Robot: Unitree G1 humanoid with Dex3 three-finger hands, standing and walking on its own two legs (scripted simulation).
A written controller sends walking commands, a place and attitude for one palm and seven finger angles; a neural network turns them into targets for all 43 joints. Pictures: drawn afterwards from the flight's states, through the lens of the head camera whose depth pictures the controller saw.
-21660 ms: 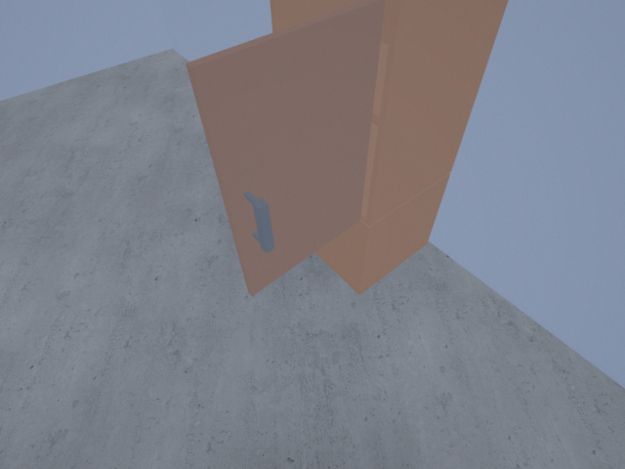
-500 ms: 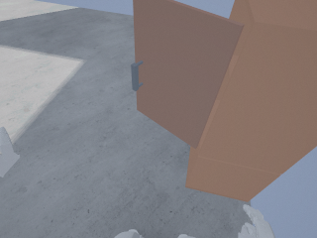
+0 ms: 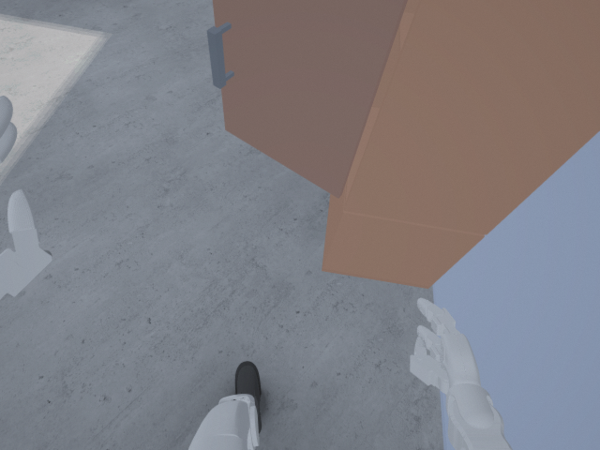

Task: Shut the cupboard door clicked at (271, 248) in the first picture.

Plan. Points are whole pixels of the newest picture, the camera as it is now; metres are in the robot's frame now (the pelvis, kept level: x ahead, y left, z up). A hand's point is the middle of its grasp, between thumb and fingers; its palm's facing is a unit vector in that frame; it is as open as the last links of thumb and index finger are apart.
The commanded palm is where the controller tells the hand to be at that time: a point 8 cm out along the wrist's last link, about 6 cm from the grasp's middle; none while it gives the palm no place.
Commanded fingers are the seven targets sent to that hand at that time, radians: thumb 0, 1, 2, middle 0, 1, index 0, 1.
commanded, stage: stop stepping back and stand still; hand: left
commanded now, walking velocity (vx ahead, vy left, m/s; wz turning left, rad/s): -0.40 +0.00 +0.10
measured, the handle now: (223, 55) +0.87 +0.26 -0.05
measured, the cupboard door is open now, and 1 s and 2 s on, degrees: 63 63 63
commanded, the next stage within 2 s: let the arm hang, fingers relaxed in 1.10 s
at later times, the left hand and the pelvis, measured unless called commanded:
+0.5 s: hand out of the picture +0.14 +0.25 +0.18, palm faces +0.37 -0.85 -0.38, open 7.4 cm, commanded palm +0.08 +0.31 +0.20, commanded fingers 0.00 0.90 0.90 -0.20 -0.30 -0.20 -0.30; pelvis -0.06 +0.01 +0.01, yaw +0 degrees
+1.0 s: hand out of the picture +0.13 +0.30 +0.18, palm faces +0.48 -0.80 -0.35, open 7.4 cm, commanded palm +0.07 +0.33 +0.20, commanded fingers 0.00 0.90 0.90 -0.20 -0.30 -0.20 -0.30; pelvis -0.08 +0.03 +0.02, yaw -1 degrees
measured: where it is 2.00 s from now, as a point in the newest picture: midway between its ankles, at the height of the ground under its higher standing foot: outside the picture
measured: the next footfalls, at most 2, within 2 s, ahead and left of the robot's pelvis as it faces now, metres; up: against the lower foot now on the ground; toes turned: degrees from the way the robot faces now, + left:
left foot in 0.18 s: +0.12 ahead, +0.09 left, +0.00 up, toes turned +0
left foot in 0.46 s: +0.01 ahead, +0.14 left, +0.00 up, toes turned +1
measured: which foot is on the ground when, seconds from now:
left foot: down 0.00-0.04, up 0.06-0.16, down 0.18-0.28, up 0.30-0.44, down 0.46-1.00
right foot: down 0.00-1.00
